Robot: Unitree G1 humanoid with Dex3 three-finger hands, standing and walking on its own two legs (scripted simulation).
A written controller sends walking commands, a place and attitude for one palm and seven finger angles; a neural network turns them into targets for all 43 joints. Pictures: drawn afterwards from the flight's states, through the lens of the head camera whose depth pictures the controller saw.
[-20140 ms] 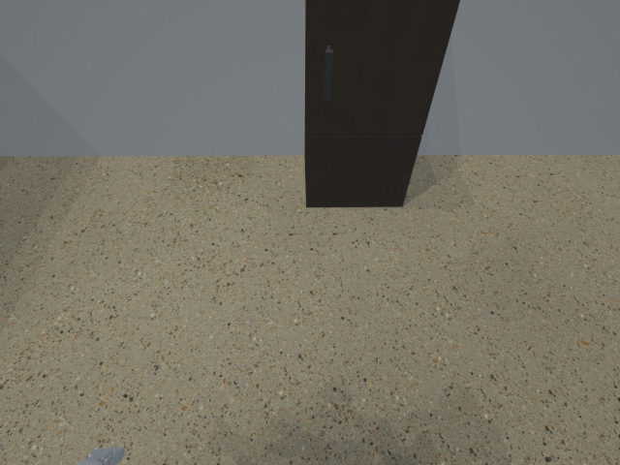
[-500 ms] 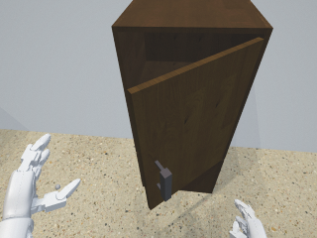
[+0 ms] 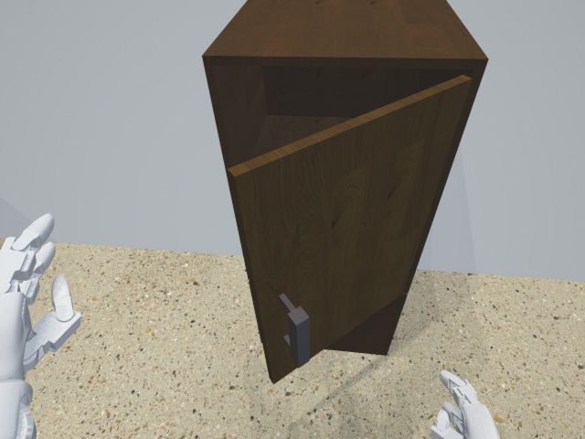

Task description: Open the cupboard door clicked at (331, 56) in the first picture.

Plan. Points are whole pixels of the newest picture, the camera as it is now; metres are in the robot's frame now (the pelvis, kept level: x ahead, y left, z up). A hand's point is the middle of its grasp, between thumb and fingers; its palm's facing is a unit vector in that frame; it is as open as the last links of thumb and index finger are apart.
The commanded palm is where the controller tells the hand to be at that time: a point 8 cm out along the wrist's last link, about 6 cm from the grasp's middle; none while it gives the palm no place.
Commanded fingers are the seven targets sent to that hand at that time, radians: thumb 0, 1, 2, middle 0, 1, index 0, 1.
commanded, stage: draw the hand back to the body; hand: left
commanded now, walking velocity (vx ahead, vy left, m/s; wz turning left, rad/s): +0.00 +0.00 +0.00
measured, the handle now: (292, 330) +0.33 +0.05 -0.10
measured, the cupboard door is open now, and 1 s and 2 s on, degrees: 41 41 41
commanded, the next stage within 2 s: step back with the hand held close in 0.08 s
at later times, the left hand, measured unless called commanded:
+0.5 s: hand (65, 330) +0.17 +0.26 +0.15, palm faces +0.36 -0.78 -0.51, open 7.4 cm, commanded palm +0.11 +0.30 +0.17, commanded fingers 0.00 0.90 0.90 -0.20 -0.30 -0.20 -0.30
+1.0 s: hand out of the picture +0.10 +0.28 +0.16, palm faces +0.47 -0.73 -0.49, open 7.4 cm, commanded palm +0.03 +0.32 +0.17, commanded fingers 0.00 0.90 0.90 -0.20 -0.30 -0.20 -0.30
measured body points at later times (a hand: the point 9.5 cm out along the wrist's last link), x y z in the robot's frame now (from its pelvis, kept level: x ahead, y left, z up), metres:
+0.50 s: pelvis -0.03 +0.01 +0.00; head -0.01 -0.01 +0.45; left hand +0.15 +0.30 +0.18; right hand +0.15 -0.24 -0.08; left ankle -0.03 +0.12 -0.74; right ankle +0.02 -0.13 -0.74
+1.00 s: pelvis -0.10 +0.01 -0.02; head -0.08 +0.02 +0.43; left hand +0.07 +0.32 +0.18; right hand +0.08 -0.22 -0.10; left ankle -0.03 +0.12 -0.74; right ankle +0.02 -0.12 -0.74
